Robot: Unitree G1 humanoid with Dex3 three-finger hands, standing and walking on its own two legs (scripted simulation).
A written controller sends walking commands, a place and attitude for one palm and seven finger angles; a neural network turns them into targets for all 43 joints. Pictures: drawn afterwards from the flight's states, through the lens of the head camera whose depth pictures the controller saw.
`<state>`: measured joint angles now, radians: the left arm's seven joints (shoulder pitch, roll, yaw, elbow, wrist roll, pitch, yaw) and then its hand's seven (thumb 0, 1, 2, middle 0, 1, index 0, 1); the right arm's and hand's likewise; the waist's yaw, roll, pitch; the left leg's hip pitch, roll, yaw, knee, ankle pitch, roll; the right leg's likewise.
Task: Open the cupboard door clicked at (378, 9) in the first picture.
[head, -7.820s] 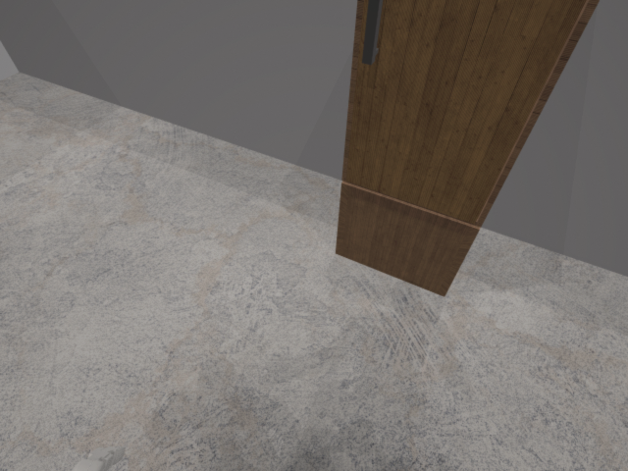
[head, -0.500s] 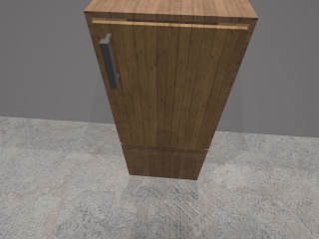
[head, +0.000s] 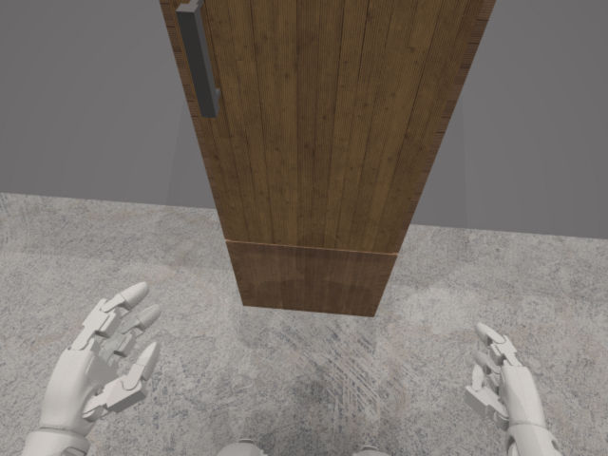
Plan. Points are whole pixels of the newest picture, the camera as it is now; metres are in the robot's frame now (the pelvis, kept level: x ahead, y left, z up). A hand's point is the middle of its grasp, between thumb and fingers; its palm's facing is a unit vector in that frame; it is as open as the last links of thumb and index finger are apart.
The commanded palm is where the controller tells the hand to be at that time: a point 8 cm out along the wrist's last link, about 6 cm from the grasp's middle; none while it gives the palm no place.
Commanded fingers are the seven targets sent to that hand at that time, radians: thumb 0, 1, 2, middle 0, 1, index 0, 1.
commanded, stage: raise the hand with hooked fingers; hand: left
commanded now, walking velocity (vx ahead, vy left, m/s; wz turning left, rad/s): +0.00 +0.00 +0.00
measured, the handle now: (204, 59) +0.60 +0.19 +0.20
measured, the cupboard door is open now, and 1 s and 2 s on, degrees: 0 0 0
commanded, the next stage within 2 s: move the hooked fingers beside the handle in 1.72 s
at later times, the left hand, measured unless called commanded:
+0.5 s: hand (78, 317) +0.24 +0.26 +0.10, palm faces +0.01 -1.00 -0.05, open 11.4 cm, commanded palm +0.20 +0.31 +0.12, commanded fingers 0.00 -0.15 0.45 -0.28 -0.98 -0.28 -0.98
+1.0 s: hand (18, 240) +0.28 +0.29 +0.19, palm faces +0.05 -1.00 -0.06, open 13.8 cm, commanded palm +0.25 +0.34 +0.19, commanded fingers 0.00 -0.50 0.30 -0.30 -1.20 -0.30 -1.20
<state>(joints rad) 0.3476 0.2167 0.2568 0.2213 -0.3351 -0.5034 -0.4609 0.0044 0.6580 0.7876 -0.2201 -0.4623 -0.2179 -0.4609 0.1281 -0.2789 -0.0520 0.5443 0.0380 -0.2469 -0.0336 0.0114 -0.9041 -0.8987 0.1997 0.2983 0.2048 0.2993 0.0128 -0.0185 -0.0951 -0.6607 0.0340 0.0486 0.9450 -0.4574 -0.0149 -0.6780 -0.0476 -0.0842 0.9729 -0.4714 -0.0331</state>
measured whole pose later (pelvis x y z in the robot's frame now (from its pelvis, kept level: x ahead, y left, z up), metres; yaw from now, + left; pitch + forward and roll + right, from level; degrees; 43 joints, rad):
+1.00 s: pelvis +0.01 +0.03 +0.05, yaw +1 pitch -1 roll -1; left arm -0.04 0.41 0.41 0.17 -0.33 0.01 -0.45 -0.01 -0.45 0.32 -0.30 -1.17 -0.30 -1.17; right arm 0.22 -0.26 0.09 0.60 0.06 -0.25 -0.10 0.01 -0.90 -0.90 0.20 0.30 0.21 0.30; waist 0.04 0.04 -0.02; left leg -0.26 0.01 0.03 0.58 -0.31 0.02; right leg -0.24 -0.04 -0.11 0.54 -0.29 0.00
